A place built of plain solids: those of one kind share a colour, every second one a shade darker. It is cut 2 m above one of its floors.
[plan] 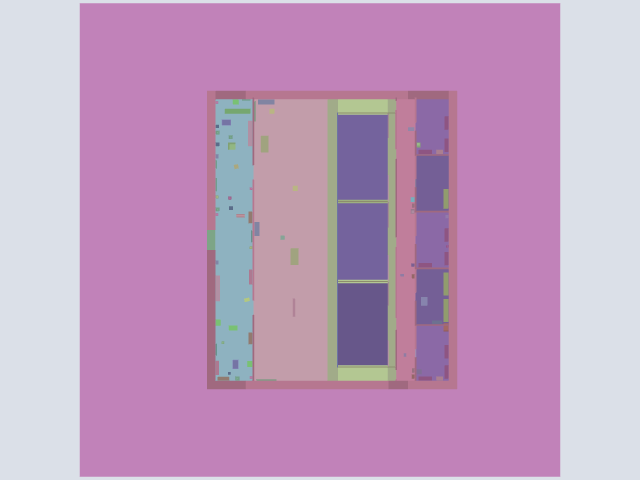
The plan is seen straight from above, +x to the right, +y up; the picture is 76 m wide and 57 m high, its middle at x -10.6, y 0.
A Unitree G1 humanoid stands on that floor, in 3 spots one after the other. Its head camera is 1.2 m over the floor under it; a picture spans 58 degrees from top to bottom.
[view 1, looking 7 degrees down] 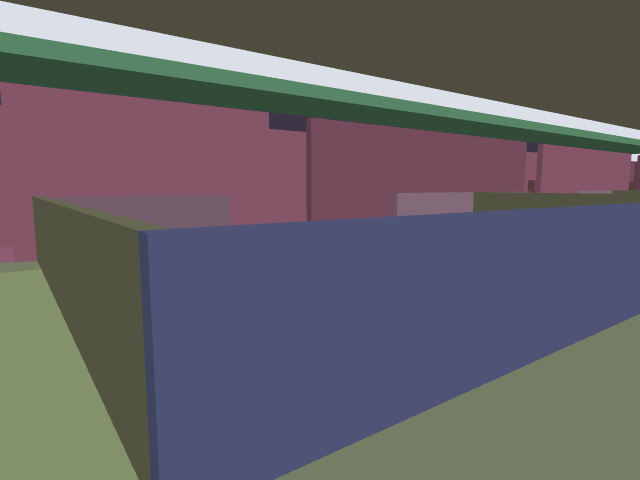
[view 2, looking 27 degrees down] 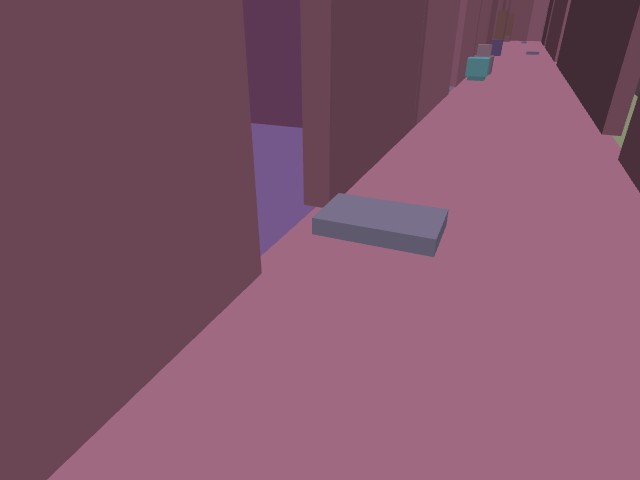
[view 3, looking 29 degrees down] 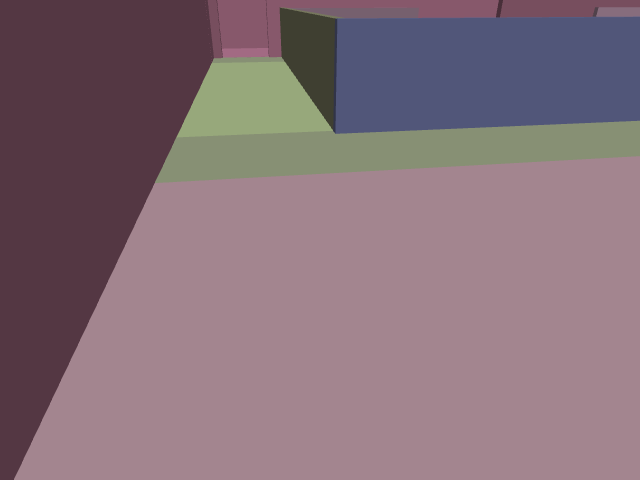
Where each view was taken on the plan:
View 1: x -10.03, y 15.50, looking -36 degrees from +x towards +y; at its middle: rail_far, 1.81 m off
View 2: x -0.40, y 15.62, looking -67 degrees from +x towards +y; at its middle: floor_back_corridor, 2.64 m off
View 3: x -12.91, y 15.98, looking -9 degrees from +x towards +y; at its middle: floor_yard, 2.48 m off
